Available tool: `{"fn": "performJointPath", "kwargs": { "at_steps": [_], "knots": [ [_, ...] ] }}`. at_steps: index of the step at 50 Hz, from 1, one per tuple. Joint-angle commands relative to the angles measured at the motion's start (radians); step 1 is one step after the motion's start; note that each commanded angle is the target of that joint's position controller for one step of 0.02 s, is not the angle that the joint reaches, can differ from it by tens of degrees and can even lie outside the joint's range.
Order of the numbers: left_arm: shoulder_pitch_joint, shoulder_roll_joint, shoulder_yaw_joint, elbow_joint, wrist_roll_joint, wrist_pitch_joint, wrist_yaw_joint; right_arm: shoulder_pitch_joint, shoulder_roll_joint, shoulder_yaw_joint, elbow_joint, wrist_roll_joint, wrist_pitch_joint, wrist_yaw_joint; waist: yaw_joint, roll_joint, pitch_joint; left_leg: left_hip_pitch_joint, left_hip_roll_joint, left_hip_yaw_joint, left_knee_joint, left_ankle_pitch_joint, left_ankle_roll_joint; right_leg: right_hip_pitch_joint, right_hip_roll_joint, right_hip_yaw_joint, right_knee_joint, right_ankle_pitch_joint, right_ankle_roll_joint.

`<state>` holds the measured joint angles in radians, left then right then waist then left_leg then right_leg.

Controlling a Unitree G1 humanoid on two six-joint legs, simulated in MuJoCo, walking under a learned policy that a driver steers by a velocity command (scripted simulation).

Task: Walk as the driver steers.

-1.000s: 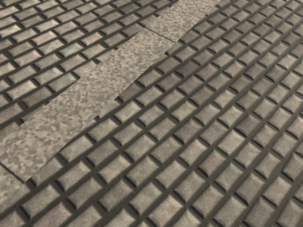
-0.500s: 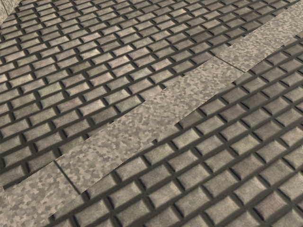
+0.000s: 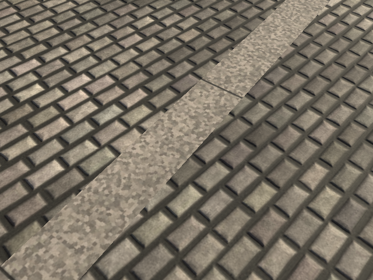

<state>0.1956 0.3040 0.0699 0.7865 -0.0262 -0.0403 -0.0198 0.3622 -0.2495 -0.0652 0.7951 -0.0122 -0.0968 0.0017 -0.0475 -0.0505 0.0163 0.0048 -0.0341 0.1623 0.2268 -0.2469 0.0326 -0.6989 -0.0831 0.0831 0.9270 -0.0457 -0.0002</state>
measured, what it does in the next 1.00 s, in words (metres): walks ahead: right foot, then left foot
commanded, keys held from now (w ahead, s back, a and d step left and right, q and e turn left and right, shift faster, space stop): w+e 0.06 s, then e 0.26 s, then no key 0.18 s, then q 0.50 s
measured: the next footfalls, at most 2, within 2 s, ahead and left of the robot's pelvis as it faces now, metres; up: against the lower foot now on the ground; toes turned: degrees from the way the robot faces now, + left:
right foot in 0.20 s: +0.29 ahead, -0.12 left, +0.00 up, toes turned -8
left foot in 0.66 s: +0.36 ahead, +0.10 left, +0.00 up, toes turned -15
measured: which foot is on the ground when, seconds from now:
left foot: down 0.00-0.18, up 0.20-0.64, down 0.66-0.88, up 0.90-1.00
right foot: up 0.00-0.18, down 0.20-1.00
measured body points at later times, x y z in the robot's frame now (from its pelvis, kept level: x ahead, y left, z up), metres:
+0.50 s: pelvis +0.21 -0.04 -0.01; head +0.26 -0.07 +0.44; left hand +0.42 +0.20 -0.10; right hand +0.31 -0.35 -0.11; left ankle +0.31 +0.12 -0.68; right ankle +0.25 -0.12 -0.74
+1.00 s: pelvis +0.28 -0.01 -0.01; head +0.31 -0.02 +0.44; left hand +0.42 +0.26 -0.12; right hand +0.42 -0.31 -0.10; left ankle +0.28 +0.11 -0.69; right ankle +0.26 -0.12 -0.74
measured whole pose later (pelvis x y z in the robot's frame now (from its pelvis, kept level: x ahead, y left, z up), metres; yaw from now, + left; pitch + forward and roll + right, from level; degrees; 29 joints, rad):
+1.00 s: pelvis +0.28 -0.01 -0.01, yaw -4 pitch +2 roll -1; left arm 0.18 0.28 0.07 0.73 0.01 0.01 0.03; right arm 0.18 -0.32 -0.08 0.62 0.01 0.04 -0.01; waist 0.01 0.02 0.04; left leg -0.50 -0.01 -0.05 1.00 -0.51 -0.05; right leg -0.27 0.00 -0.08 0.55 -0.31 -0.01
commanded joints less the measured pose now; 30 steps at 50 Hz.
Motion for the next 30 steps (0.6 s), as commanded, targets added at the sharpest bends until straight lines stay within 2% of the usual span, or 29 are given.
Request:
{"fn": "performJointPath", "kwargs": {
  "at_steps": [1, 3, 5, 7, 8, 9, 10, 11, 12, 13, 14, 15, 16, 17, 18, 20, 22, 25, 28, 30],
  "knots": [
    [-0.102, 0.010, -0.010, -0.098, 0.008, -0.013, -0.019, -0.065, -0.157, -0.037, -0.062, 0.006, -0.017, -0.013, 0.001, 0.095, 0.091, -0.081, 0.266, -0.046, -0.135, 0.318, 0.115, 0.000, -0.008, -0.049, -0.162, 0.127, -0.003],
    [-0.168, -0.002, -0.018, -0.132, 0.006, -0.015, -0.033, -0.026, -0.170, -0.042, -0.040, 0.014, -0.007, -0.018, -0.021, 0.080, 0.110, -0.031, 0.285, -0.016, -0.123, 0.351, 0.111, -0.002, -0.003, -0.079, -0.238, 0.132, -0.023],
    [-0.205, 0.006, -0.015, -0.166, 0.011, -0.018, -0.048, -0.024, -0.182, -0.044, -0.029, 0.021, 0.013, -0.025, -0.015, 0.085, 0.116, 0.027, 0.292, 0.021, -0.046, 0.567, 0.094, 0.013, 0.023, -0.122, -0.303, 0.089, -0.044],
    [-0.156, 0.042, 0.003, -0.179, 0.015, -0.018, -0.059, -0.034, -0.216, -0.052, -0.034, 0.026, 0.036, -0.039, 0.028, 0.132, 0.036, 0.080, 0.290, 0.039, 0.105, 0.928, 0.066, 0.121, 0.091, -0.178, -0.311, 0.012, -0.074],
    [-0.072, 0.071, 0.019, -0.163, 0.013, -0.016, -0.059, -0.047, -0.229, -0.055, -0.042, 0.029, 0.047, -0.045, 0.073, 0.153, -0.023, 0.083, 0.282, 0.044, 0.225, 1.050, 0.052, 0.221, 0.132, -0.198, -0.307, -0.026, -0.093],
    [0.051, 0.122, 0.044, -0.139, 0.011, -0.014, -0.051, -0.063, -0.238, -0.056, -0.054, 0.034, 0.053, -0.048, 0.137, 0.152, -0.096, 0.040, 0.262, 0.043, 0.393, 1.043, 0.032, 0.387, 0.162, -0.189, -0.344, -0.005, -0.122],
    [0.171, 0.172, 0.069, -0.116, 0.016, -0.008, -0.031, -0.082, -0.227, -0.049, -0.067, 0.039, 0.047, -0.048, 0.215, 0.106, -0.155, -0.099, 0.209, 0.056, 0.635, 0.848, -0.021, 0.611, 0.146, -0.125, -0.446, 0.154, -0.162],
    [0.165, 0.264, 0.076, -0.116, 0.023, 0.005, -0.003, 0.024, -0.077, -0.009, -0.094, -0.024, 0.034, -0.033, 0.096, -0.191, -0.255, -0.440, 0.079, 0.030, 0.988, -0.261, -0.080, 0.946, -0.098, 0.182, -0.311, 0.657, -0.256],
    [0.139, 0.283, 0.072, -0.177, 0.040, -0.005, -0.010, 0.104, -0.106, 0.009, -0.113, -0.007, 0.013, -0.015, 0.084, -0.180, -0.515, -0.640, -0.051, -0.209, 1.283, -0.508, -0.109, 1.144, -0.316, 0.667, -0.414, 0.554, -0.496],
    [0.119, 0.218, 0.062, -0.196, 0.035, -0.001, -0.013, -0.023, -0.199, -0.015, -0.117, 0.026, 0.004, -0.009, 0.155, -0.004, -0.486, -0.667, 0.012, -0.302, 1.287, -0.398, -0.090, 1.063, -0.259, 0.559, -0.489, 0.466, -0.437],
    [0.050, 0.177, 0.050, -0.194, 0.017, -0.004, -0.012, -0.098, -0.193, -0.012, -0.152, 0.037, 0.006, -0.014, 0.125, 0.032, -0.324, -0.705, 0.045, -0.280, 1.206, -0.308, -0.076, 0.920, -0.207, 0.436, -0.511, 0.397, -0.385],
    [0.002, 0.144, 0.041, -0.196, 0.003, -0.003, -0.008, -0.112, -0.181, -0.011, -0.141, 0.019, 0.013, -0.028, 0.084, 0.108, -0.208, -0.694, 0.081, -0.267, 1.130, -0.253, -0.084, 0.758, -0.156, 0.361, -0.539, 0.359, -0.340],
    [-0.032, 0.132, 0.037, -0.202, 0.006, 0.000, -0.002, -0.106, -0.192, -0.017, -0.143, 0.009, 0.027, -0.037, 0.053, 0.091, -0.160, -0.640, 0.097, -0.271, 1.074, -0.216, -0.090, 0.632, -0.133, 0.323, -0.566, 0.353, -0.329],
    [-0.048, 0.129, 0.034, -0.207, 0.024, 0.003, 0.000, -0.088, -0.197, -0.020, -0.139, 0.008, 0.043, -0.037, 0.029, 0.063, -0.139, -0.571, 0.106, -0.267, 1.046, -0.197, -0.092, 0.536, -0.121, 0.291, -0.590, 0.368, -0.319],
    [-0.061, 0.127, 0.034, -0.203, 0.033, 0.002, 0.000, -0.063, -0.184, -0.018, -0.132, 0.006, 0.054, -0.039, 0.013, 0.042, -0.134, -0.535, 0.107, -0.254, 1.011, -0.191, -0.100, 0.477, -0.113, 0.262, -0.599, 0.407, -0.321],
    [-0.055, 0.134, 0.034, -0.184, 0.035, -0.004, 0.005, -0.051, -0.151, -0.009, -0.123, 0.000, 0.065, -0.048, 0.009, 0.026, -0.146, -0.498, 0.102, -0.232, 0.924, -0.165, -0.115, 0.414, -0.094, 0.194, -0.593, 0.515, -0.313],
    [-0.050, 0.141, 0.032, -0.167, 0.032, 0.003, 0.014, -0.073, -0.136, -0.003, -0.128, -0.003, 0.075, -0.054, 0.017, 0.008, -0.170, -0.495, 0.099, -0.225, 0.842, -0.106, -0.127, 0.416, -0.077, 0.160, -0.583, 0.509, -0.295],
    [-0.071, 0.131, 0.024, -0.159, 0.029, 0.025, 0.026, -0.125, -0.131, -0.001, -0.138, 0.004, 0.087, -0.053, 0.035, -0.025, -0.169, -0.464, 0.104, -0.227, 0.712, -0.002, -0.130, 0.402, -0.045, 0.145, -0.597, 0.250, -0.252],
    [-0.081, 0.068, -0.005, -0.136, 0.050, 0.028, 0.024, -0.161, -0.113, 0.007, -0.134, 0.012, 0.088, -0.041, 0.057, -0.055, -0.138, -0.373, 0.122, -0.231, 0.546, 0.057, -0.119, 0.379, -0.048, 0.133, -0.621, -0.003, -0.231],
    [-0.064, 0.068, -0.012, -0.110, 0.060, 0.025, 0.014, -0.178, -0.120, 0.006, -0.137, 0.016, 0.082, -0.034, 0.070, -0.069, -0.104, -0.320, 0.109, -0.217, 0.454, 0.030, -0.100, 0.381, -0.067, 0.148, -0.606, -0.067, -0.228]
  ]
}}
Velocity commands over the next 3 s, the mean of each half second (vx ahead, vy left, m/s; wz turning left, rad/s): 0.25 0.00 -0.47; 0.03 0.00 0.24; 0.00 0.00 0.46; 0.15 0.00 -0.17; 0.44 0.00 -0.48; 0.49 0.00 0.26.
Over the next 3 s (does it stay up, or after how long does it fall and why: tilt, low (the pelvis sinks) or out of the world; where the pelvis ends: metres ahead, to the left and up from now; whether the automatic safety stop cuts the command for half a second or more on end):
stays up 0.90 -0.10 -0.01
